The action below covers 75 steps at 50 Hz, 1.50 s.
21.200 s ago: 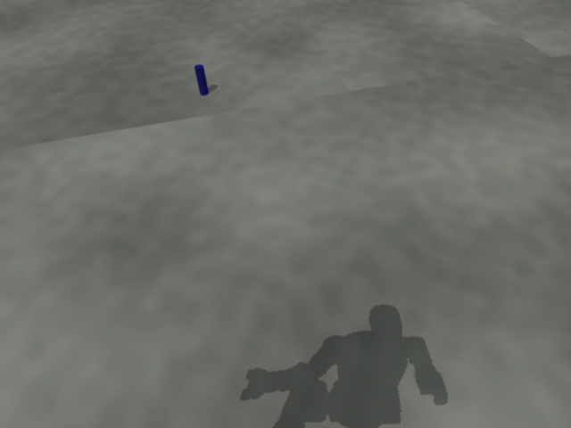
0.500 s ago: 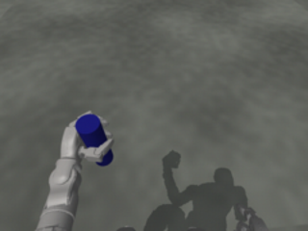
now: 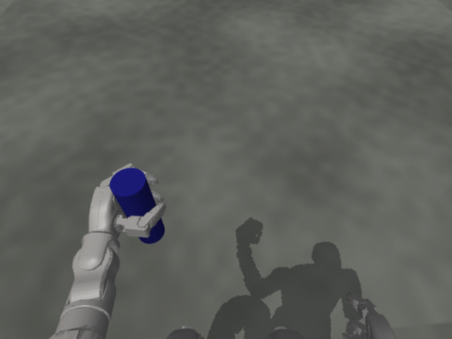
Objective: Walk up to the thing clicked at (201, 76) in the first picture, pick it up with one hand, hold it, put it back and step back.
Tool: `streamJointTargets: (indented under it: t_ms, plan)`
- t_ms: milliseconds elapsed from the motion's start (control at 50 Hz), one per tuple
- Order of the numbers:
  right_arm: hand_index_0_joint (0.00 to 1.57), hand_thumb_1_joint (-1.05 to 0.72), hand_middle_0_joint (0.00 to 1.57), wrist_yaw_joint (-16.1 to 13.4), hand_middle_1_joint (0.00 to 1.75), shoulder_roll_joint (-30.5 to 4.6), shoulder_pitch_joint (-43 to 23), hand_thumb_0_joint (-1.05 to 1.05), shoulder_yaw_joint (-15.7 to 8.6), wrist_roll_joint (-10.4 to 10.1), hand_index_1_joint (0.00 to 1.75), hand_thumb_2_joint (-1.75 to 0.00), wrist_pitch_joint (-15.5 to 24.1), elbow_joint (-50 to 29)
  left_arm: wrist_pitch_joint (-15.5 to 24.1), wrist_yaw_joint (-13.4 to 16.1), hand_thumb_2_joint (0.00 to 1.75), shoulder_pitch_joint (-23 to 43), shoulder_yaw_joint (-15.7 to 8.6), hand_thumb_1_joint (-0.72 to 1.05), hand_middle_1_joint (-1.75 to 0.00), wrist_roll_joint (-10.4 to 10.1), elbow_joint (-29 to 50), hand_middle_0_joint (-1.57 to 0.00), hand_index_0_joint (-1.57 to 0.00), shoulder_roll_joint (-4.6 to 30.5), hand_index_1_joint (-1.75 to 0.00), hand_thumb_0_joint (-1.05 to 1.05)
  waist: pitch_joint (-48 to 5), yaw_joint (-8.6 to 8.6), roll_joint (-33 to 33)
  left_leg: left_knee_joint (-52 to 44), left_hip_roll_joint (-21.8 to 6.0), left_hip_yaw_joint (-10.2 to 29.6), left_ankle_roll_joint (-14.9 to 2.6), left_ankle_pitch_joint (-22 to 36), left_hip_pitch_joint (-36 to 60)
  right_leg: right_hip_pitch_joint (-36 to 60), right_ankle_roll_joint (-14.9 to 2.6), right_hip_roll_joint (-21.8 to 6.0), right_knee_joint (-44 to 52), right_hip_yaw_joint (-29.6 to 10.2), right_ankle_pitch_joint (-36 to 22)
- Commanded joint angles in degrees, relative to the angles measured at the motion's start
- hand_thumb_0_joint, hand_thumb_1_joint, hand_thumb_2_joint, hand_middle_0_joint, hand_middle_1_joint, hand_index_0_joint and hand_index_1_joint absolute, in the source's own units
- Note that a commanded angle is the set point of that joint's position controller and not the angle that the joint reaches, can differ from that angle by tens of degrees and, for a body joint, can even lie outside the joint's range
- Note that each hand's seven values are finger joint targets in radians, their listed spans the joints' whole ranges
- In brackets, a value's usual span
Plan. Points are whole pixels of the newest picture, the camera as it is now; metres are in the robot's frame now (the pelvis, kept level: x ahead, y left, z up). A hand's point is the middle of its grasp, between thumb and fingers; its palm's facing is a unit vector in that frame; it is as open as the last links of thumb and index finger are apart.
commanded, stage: crouch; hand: left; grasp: from the side
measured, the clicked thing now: (141, 210) +0.33 +0.17 +0.02
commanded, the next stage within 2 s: lower in 1.68 s
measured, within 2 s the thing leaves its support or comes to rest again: neither
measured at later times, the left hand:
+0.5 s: hand (163, 237) +0.36 +0.17 -0.18, palm faces +0.02 -1.00 -0.02, open 7.5 cm
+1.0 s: hand (174, 256) +0.39 +0.18 -0.39, palm faces +0.06 -1.00 -0.03, open 7.5 cm
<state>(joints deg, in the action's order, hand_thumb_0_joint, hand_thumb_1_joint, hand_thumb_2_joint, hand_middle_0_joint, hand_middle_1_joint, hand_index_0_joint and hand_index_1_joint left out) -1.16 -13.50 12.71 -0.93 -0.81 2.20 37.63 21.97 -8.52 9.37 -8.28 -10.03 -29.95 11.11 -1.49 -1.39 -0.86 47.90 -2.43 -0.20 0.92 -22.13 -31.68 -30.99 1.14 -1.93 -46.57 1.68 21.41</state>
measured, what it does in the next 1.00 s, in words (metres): lowers itself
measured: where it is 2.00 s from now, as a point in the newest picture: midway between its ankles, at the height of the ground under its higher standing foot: outside the picture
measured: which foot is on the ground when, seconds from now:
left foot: down 0.00-1.00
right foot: down 0.00-1.00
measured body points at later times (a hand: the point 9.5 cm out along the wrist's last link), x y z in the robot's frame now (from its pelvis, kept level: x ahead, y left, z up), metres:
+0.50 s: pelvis -0.03 +0.00 -0.16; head +0.12 +0.02 +0.26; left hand +0.36 +0.23 -0.18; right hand +0.10 -0.27 -0.28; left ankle +0.02 +0.13 -0.70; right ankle +0.02 -0.13 -0.70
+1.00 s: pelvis -0.07 +0.00 -0.35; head +0.13 +0.03 +0.05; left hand +0.38 +0.23 -0.39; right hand +0.03 -0.27 -0.48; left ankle +0.02 +0.13 -0.70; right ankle +0.02 -0.13 -0.70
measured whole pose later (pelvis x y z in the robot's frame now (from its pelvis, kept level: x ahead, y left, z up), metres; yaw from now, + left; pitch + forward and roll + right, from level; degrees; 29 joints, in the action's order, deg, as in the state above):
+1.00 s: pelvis -0.07 +0.00 -0.35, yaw -2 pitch +32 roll -3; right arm 5.4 -15.7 5.3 1.8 6.6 1.2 41.2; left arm 45.3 -11.3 41.2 -24.5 -4.2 -65.9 21.7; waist -6.1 -7.7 0.7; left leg 127.8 -1.2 5.3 1.9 -38.9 -121.0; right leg -119.3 0.8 -2.1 -125.8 1.3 38.4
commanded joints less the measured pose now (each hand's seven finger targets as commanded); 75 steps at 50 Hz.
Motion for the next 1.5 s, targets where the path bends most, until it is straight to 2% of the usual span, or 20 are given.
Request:
streamJointTargets:
  t_ms: [0, 100, 140, 220, 260, 400, 480, 540, 560, 580, 620, 660, 680, 860, 900, 1000, 1040, 1080, 1220, 1480]
  plan:
    - [0.2, -0.87, 0.2, 0.18, 0.3, -7.43, -1.32, 0.0, -3.02, 0.64, 0.3, -0.9, 2.48, -6.25, 6.17, 0.81, 1.2, 16.37, -2.48, 0.43, -1.35, -0.38, 7.03, -1.28, -1.3, 5.39, -1.34, 0.0, -11.09, -1.22, 2.92, -4.25, 1.56, 0.08, -1.43, 3.92, 0.7, 0.4, -1.7, 1.95, 4.1, 0.61, -6.47]
    - [0.2, -0.87, 0.2, 0.94, 0.3, -8.08, -0.18, 0.0, -3.69, 1.52, 0.3, -0.9, 3.13, -5.47, 11.97, -0.2, 1.22, 21.13, -4.05, 0.43, -1.39, 0.24, 1.92, -1.31, -1.33, 6.76, -1.38, 0.0, -15.86, -2.19, 1.2, 3.58, 1.76, 0.58, -1.25, 2.96, -5.66, -7.66, -2.04, 1.9, -3.64, 0.0, -5.75]
    - [0.2, -0.88, 0.2, 1.19, 0.3, -8.06, -0.35, 0.0, -3.58, 1.83, 0.3, -0.9, 3.21, -5.64, 14.75, -0.85, 1.23, 21.35, -6.59, 0.42, -1.39, -0.17, -1.31, -1.31, -1.32, 8.59, -1.38, 0.0, -18.54, -1.92, 2.18, 7.83, 2.01, 0.7, -1.44, 1.64, -10.79, -10.49, -1.93, 1.81, -7.13, -0.41, -4.52]
    - [0.2, -0.88, 0.2, 1.69, 0.3, -9.02, 0.45, 0.0, -3.58, 2.55, 0.3, -0.9, 3.69, -5.39, 19.57, -2.59, 1.25, 25.12, -5.48, 0.44, -1.42, -0.34, -5.66, -1.34, -1.35, 7.71, -1.41, 0.0, -26.22, -3.19, 0.55, 17.37, 2.07, 1.52, -1.6, 1.63, -17.47, -21.03, -2.2, 1.85, -16.09, -0.7, -3.31]
    - [0.2, -0.89, 0.2, 1.91, 0.3, -9.22, 0.59, 0.0, -3.14, 2.93, 0.3, -0.9, 3.55, -4.85, 21.59, -3.21, 1.24, 25.62, -8.08, 0.42, -1.4, -0.08, -8.1, -1.33, -1.34, 10.65, -1.4, 0.0, -29.46, -2.09, -1.47, 22.36, 2.4, 1.84, -1.51, 3.51, -22.52, -24.67, -2.46, 1.6, -20.95, -0.89, -4.47]
    - [0.2, -0.89, 0.2, 2.79, 0.3, -11.19, 0.83, 0.0, -3.21, 3.78, 0.3, -0.9, 2.38, -4.43, 24.69, -4.44, 1.26, 29.58, -10.43, 0.39, -1.39, -0.05, -10.63, -1.32, -1.32, 12.68, -1.4, 0.0, -39.83, -1.62, -4.03, 33.7, 2.07, 3.19, -1.24, 6.51, -30.25, -38.39, -3.23, 2.07, -34.8, 0.38, -4.1]
    - [0.2, -0.9, 0.2, 3.42, 0.3, -11.58, 1.01, 0.0, -3.3, 4.28, 0.3, -0.91, 1.87, -3.23, 25.3, -4.55, 1.27, 31.92, -9.4, 0.41, -1.38, 0.0, -12.53, -1.31, -1.31, 10.82, -1.39, 0.0, -42.12, -3.16, -3.2, 39.92, 2.22, 3.79, -1.44, 6.45, -35.94, -44.53, -3.27, 2.23, -40.75, 0.79, -4.01]
    - [0.2, -0.9, 0.2, 3.91, 0.3, -11.37, 0.79, 0.0, -3.39, 4.85, 0.3, -0.91, 1.67, -2.76, 25.92, -4.08, 1.27, 35.84, -9.54, 0.42, -1.38, 0.99, -13.22, -1.3, -1.3, 12.17, -1.39, 0.0, -42.44, -4.14, -1.25, 44.57, 2.24, 2.94, -1.95, 1.34, -43.84, -45.78, -2.76, 2.09, -42.91, -0.77, -1.11]
    - [0.2, -0.9, 0.2, 4.11, 0.3, -11.46, 0.63, 0.0, -3.29, 4.96, 0.3, -0.91, 1.59, -2.73, 26.21, -3.59, 1.28, 36.07, -11.98, 0.43, -1.39, 1.06, -13.79, -1.3, -1.3, 13.99, -1.4, 0.0, -42.75, -3.57, -0.52, 45.47, 2.35, 2.87, -1.89, -0.13, -46.29, -46.22, -2.77, 2.05, -44.18, -0.66, 0.26]
    - [0.2, -0.9, 0.2, 4.29, 0.3, -11.38, 0.25, 0.0, -3.34, 5.12, 0.3, -0.91, 1.61, -2.13, 26.25, -3.63, 1.29, 36.93, -10.92, 0.43, -1.4, 1.39, -15.36, -1.3, -1.31, 12.76, -1.41, 0.0, -41.67, -4.1, -0.79, 46.64, 2.2, 2.92, -1.86, -2.2, -47.11, -49.68, -2.9, 2.13, -45.29, -0.49, 2.37]
    - [0.2, -0.89, 0.2, 4.62, 0.3, -11.83, 0.55, 0.0, -3.04, 5.52, 0.3, -0.91, 1.42, -1.83, 26.9, -3.21, 1.31, 40.01, -12.92, 0.45, -1.41, 1.96, -15.46, -1.3, -1.3, 15.3, -1.42, 0.0, -43.45, -4.0, -3.44, 48.72, 2.26, 3.13, -1.45, -2.8, -47.9, -53.44, -3.27, 2.15, -48.92, 0.48, 3.63]
    - [0.2, -0.9, 0.2, 5.06, 0.3, -11.94, 0.38, 0.0, -2.77, 5.79, 0.3, -0.91, 1.28, -1.35, 27.2, -3.39, 1.32, 40.12, -11.21, 0.46, -1.43, 2.7, -18.79, -1.32, -1.32, 13.25, -1.43, 0.0, -43.17, -5.12, -3.12, 51.31, 2.2, 3.32, -1.44, -3.56, -49.55, -57.72, -3.39, 2.15, -51.96, 1.51, 4.42]
    - [0.2, -0.9, 0.2, 5.17, 0.3, -11.91, 0.4, 0.0, -2.45, 5.99, 0.3, -0.91, 1.24, -1.11, 27.58, -3.36, 1.33, 40.37, -13.53, 0.46, -1.43, 2.78, -19.78, -1.32, -1.32, 15.25, -1.44, 0.0, -43.83, -4.51, -3.03, 52.91, 2.23, 2.88, -1.42, -3.11, -51.27, -57.73, -3.28, 2.08, -53.24, 1.27, 4.12]
    - [0.2, -0.9, 0.2, 5.9, 0.3, -13.15, 0.2, 0.0, -1.58, 7.32, 0.3, -0.91, 0.13, 0.03, 28.49, -2.54, 1.33, 49.0, -17.93, 0.41, -1.42, 4.8, -22.68, -1.3, -1.29, 21.79, -1.43, 0.0, -44.45, -5.5, -5.68, 61.98, 2.51, 1.27, -1.41, -11.12, -61.95, -64.86, -3.05, 1.98, -62.12, 2.22, 9.46]
    - [0.2, -0.91, 0.2, 6.02, 0.3, -13.4, 0.41, 0.0, -1.2, 7.44, 0.3, -0.91, 0.04, 0.28, 28.3, -2.65, 1.32, 51.55, -16.79, 0.43, -1.41, 4.8, -23.23, -1.3, -1.29, 20.58, -1.42, 0.0, -43.72, -6.96, -6.29, 63.5, 2.49, 1.54, -1.4, -11.42, -63.18, -66.76, -3.02, 1.93, -64.12, 3.02, 9.32]
    - [0.2, -0.9, 0.2, 6.14, 0.3, -14.44, 0.77, 0.0, -0.28, 8.04, 0.3, -0.91, -0.82, 0.65, 27.62, -2.52, 1.29, 53.06, -19.04, 0.4, -1.39, 6.14, -25.74, -1.29, -1.29, 25.96, -1.4, 0.0, -42.96, -7.3, -4.6, 68.48, 2.55, 0.92, -1.95, -12.89, -70.0, -67.09, -2.42, 2.25, -66.89, 3.01, 10.32]
    - [0.2, -0.9, 0.2, 6.41, 0.3, -14.77, -0.1, 0.0, 0.25, 8.27, 0.3, -0.91, -0.95, 0.22, 27.24, -2.82, 1.29, 53.86, -17.92, 0.42, -1.39, 6.15, -27.07, -1.29, -1.29, 24.27, -1.39, 0.0, -40.33, -8.32, -6.25, 68.89, 2.48, 1.45, -1.84, -14.95, -70.63, -69.75, -2.52, 2.35, -68.42, 4.13, 12.11]
    - [0.2, -0.9, 0.2, 6.48, 0.3, -15.52, 0.05, 0.0, 0.74, 8.34, 0.3, -0.91, -1.12, 0.43, 27.17, -2.74, 1.3, 55.81, -19.03, 0.42, -1.4, 5.71, -26.04, -1.3, -1.3, 26.54, -1.4, 0.0, -40.06, -8.83, -5.59, 70.74, 2.37, 1.64, -1.96, -15.58, -72.44, -70.36, -2.37, 2.61, -69.27, 4.38, 12.38]
    - [0.2, -0.9, 0.2, 6.71, 0.3, -17.1, -0.43, 0.0, 2.55, 9.16, 0.3, -0.9, -1.91, 0.12, 26.9, -2.93, 1.29, 52.8, -21.32, 0.44, -1.4, 5.76, -27.46, -1.29, -1.29, 29.72, -1.4, 0.0, -38.18, -8.86, -7.7, 73.63, 2.08, 3.03, -1.56, -15.05, -74.76, -73.0, -2.49, 3.0, -73.22, 6.06, 11.35]
    - [0.2, -0.9, 0.2, 7.66, 0.3, -19.73, -0.75, 0.0, 4.99, 11.25, 0.3, -0.91, -3.52, 0.33, 27.61, -2.2, 1.31, 51.18, -19.87, 0.48, -1.4, 6.66, -25.64, -1.29, -1.3, 30.5, -1.4, 0.0, -35.6, -11.65, -12.29, 77.61, 1.34, 5.62, -0.69, -9.23, -73.31, -74.67, -2.61, 3.56, -77.63, 8.25, 5.46]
